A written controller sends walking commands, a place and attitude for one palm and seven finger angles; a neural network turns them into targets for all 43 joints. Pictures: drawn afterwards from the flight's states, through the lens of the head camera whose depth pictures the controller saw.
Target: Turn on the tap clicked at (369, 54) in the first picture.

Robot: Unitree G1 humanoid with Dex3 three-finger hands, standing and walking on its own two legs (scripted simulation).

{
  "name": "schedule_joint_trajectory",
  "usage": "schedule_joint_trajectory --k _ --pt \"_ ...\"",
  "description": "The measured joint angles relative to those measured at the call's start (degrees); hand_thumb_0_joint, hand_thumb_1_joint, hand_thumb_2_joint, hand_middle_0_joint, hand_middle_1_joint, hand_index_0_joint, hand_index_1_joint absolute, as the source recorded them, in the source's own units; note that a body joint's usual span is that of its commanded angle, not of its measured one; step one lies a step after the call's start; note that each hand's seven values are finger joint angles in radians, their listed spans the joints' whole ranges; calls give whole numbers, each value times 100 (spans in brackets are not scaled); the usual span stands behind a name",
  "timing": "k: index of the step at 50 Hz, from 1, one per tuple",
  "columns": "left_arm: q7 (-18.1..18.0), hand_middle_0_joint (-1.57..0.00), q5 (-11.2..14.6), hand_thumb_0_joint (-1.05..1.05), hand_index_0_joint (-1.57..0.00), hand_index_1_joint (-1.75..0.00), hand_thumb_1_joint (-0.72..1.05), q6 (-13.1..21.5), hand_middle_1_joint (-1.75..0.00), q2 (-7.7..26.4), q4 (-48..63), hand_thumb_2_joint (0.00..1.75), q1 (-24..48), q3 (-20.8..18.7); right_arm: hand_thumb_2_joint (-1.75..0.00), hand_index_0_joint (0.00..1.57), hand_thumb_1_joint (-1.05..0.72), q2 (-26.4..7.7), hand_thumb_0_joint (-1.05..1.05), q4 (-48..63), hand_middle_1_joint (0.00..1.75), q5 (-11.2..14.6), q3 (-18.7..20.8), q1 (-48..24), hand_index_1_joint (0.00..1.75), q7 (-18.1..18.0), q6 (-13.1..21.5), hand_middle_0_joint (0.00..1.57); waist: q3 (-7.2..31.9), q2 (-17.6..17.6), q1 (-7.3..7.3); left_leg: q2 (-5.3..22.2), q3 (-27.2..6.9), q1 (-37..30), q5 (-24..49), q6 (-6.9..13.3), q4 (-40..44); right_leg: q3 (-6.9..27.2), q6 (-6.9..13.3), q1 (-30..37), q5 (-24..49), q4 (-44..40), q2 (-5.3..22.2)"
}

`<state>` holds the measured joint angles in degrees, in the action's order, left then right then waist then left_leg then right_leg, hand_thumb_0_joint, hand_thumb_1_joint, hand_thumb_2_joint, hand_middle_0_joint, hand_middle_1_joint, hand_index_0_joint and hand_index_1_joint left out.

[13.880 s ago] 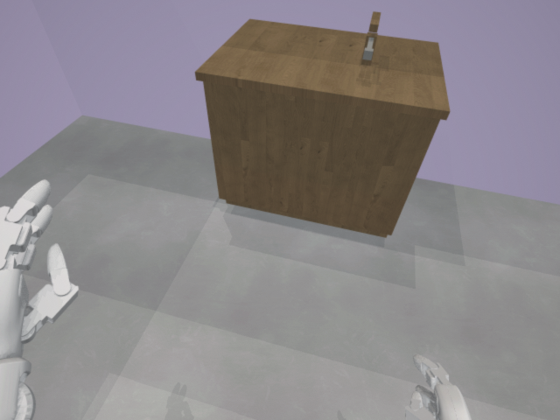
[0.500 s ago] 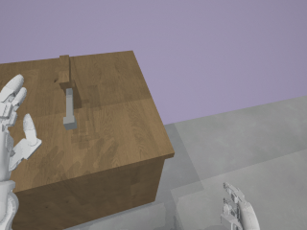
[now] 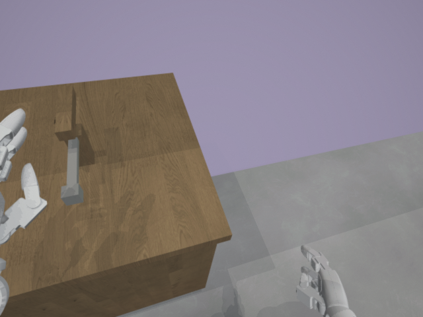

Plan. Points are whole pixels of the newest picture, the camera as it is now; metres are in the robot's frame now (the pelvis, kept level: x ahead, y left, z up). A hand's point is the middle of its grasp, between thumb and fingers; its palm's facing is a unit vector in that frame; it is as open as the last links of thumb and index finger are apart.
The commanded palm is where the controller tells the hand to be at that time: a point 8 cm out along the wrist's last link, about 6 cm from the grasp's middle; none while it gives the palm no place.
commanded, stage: come to a stop and stand still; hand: left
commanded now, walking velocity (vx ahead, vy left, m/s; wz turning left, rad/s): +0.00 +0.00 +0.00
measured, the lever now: (72, 194) +0.30 +0.27 +0.05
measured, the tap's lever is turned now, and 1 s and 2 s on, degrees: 0 0 0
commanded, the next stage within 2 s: look again from close up in 0.12 s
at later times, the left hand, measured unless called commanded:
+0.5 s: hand (36, 219) +0.20 +0.24 +0.17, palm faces +0.39 -0.84 -0.37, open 7.4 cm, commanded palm +0.14 +0.27 +0.18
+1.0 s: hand (24, 239) +0.18 +0.25 +0.15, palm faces +0.32 -0.84 -0.44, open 7.4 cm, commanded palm +0.13 +0.28 +0.18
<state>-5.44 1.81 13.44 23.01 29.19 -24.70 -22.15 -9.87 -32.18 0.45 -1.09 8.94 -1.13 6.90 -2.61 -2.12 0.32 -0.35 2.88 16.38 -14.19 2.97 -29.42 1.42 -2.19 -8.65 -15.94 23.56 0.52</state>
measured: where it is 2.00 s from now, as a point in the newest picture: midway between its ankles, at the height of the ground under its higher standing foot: outside the picture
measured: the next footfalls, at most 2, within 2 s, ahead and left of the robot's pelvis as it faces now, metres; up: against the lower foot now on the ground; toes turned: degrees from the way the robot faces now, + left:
none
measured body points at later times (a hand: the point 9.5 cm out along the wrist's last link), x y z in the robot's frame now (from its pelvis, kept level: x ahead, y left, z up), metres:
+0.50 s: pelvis -0.01 -0.01 +0.00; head +0.00 +0.00 +0.45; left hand +0.18 +0.28 +0.19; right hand +0.16 -0.24 -0.07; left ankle +0.01 +0.08 -0.74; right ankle -0.04 -0.15 -0.74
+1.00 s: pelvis -0.03 +0.00 +0.00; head -0.01 +0.03 +0.45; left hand +0.16 +0.29 +0.18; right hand +0.15 -0.22 -0.07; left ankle +0.01 +0.08 -0.74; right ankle -0.04 -0.15 -0.74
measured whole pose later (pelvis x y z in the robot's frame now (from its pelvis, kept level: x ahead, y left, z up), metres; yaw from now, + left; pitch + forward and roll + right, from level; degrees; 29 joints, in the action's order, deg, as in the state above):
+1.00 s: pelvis -0.03 +0.00 +0.00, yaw +0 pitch +0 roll -1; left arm -4.0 2.1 15.4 24.3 25.9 -26.7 -20.8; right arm -10.5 -33.0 0.6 -0.5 12.7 -1.5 7.9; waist -2.3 -1.8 -0.9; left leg -0.9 2.9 17.3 -11.0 3.4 -27.8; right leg 1.3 -2.3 -10.6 -14.3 24.6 1.1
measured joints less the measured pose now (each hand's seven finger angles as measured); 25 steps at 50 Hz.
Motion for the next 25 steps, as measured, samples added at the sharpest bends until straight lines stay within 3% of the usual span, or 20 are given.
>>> schedule_joint_trajectory --k 4,11,25 --pt "-23 -22 65 1 -21 -31 88 -46 -31 8 -27 89 -81 -97 -90 20 -91 -77 1 34 30 28 26 31 30 -25 -89 20 43 61 -74 19 -5 -47 -1 -23 42 -3 16 51 5 -53 -19" --pt "-70 -21 45 1 -21 -31 89 -262 -31 -345 -274 89 14 181 -90 20 -91 -169 1 -53 30 43 52 126 30 -88 -213 20 53 158 -183 31 -38 -134 62 -47 120 -35 42 138 49 -113 -37" --pt "-89 -22 54 1 -21 -31 89 -229 -31 -260 -317 89 35 178 -90 20 -91 -142 1 -80 30 30 36 291 30 -135 -249 20 115 233 -84 54 -62 -174 236 -66 254 -57 71 163 198 -205 -63"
